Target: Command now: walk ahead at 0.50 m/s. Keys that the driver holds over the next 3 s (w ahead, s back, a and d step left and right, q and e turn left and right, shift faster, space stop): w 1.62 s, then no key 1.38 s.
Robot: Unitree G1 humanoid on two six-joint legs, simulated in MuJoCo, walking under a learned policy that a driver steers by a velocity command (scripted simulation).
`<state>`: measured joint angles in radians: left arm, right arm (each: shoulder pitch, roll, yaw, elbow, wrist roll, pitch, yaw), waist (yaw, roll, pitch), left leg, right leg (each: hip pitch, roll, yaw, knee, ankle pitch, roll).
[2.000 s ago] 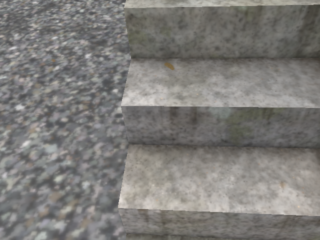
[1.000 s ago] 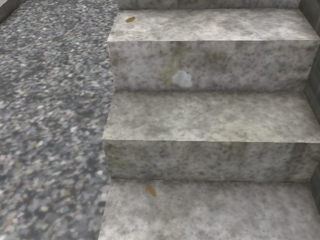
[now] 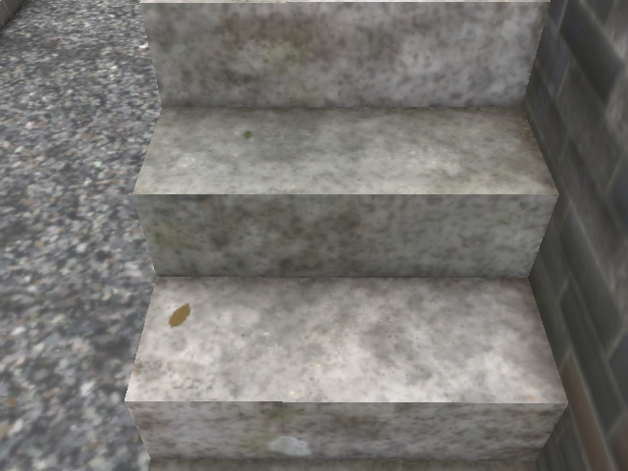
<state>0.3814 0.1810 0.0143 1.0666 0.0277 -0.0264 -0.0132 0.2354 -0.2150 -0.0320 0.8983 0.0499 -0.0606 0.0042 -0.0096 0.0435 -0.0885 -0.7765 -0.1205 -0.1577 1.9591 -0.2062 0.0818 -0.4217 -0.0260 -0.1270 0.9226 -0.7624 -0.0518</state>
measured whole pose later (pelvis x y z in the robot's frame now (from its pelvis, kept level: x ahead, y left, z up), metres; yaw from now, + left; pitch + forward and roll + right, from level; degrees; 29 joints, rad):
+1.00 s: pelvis +0.32 +0.04 +0.23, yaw -1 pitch +0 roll +2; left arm 0.36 0.22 0.02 1.05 0.00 -0.02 0.00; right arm 0.17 -0.12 0.06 0.79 0.03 -0.06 -0.03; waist -0.02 -0.03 -0.05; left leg -0.76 0.00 -0.02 1.40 -0.31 0.02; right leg -0.39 -0.04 -0.05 0.76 -0.37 -0.08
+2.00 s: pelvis +0.62 -0.01 +0.46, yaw +0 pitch +2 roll +2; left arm 0.44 0.00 -0.03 1.04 0.01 0.03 0.08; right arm 0.15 -0.02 0.07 0.74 0.03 0.01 -0.01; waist 0.02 0.03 -0.06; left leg -1.04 0.09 0.00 1.89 -0.35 -0.06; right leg -0.13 -0.04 -0.05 0.41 -0.31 -0.01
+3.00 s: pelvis +0.61 -0.06 +0.43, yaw -1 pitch -2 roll +2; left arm 0.38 0.08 -0.01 1.04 0.04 -0.01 -0.01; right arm 0.22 -0.18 -0.04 0.88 0.05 0.09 0.01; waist 0.00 0.07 -0.02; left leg -0.23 0.11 0.10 0.92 -0.58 -0.17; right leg -0.23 -0.11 0.05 0.70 -0.45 0.07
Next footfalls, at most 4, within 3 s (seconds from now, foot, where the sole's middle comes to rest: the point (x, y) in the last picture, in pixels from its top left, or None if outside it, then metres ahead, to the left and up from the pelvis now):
0.32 left None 0.14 0.17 -0.71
0.78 right None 0.38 -0.07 -0.52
1.12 left None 0.37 0.17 -0.52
1.48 right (408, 343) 0.59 -0.12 -0.32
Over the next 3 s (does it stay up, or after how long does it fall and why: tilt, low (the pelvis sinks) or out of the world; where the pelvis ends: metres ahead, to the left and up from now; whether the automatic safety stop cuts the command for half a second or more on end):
stays up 0.61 -0.06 0.43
